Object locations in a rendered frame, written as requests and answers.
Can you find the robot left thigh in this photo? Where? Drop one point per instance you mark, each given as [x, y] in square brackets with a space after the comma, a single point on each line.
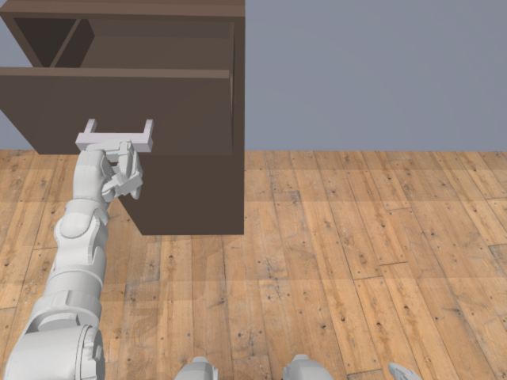
[198, 371]

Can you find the left robot upper arm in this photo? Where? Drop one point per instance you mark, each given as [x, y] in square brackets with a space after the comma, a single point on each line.
[72, 353]

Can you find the drawer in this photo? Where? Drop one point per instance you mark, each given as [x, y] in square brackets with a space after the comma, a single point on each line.
[180, 74]

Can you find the robot left forearm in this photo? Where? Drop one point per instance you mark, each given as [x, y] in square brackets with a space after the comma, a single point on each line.
[73, 289]

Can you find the cabinet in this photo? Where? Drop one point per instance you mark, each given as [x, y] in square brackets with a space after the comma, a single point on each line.
[180, 194]

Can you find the left robot shin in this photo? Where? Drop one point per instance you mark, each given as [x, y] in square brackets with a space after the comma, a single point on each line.
[200, 359]

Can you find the handle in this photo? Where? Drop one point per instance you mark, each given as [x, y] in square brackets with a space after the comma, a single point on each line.
[142, 142]

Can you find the right robot hand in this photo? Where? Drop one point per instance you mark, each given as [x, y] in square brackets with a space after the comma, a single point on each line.
[401, 373]

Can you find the left robot hand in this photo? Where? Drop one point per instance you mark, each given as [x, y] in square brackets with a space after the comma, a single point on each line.
[93, 171]

